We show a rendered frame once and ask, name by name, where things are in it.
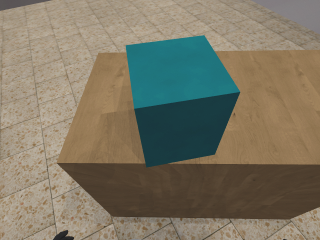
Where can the pedestal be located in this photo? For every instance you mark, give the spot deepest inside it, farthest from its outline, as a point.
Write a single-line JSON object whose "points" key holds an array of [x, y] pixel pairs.
{"points": [[266, 166]]}

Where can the robot left hand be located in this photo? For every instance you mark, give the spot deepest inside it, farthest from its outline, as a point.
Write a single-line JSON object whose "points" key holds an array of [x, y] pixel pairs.
{"points": [[62, 236]]}

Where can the carton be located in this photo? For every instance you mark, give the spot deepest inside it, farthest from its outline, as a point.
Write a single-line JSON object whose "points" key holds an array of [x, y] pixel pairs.
{"points": [[183, 98]]}

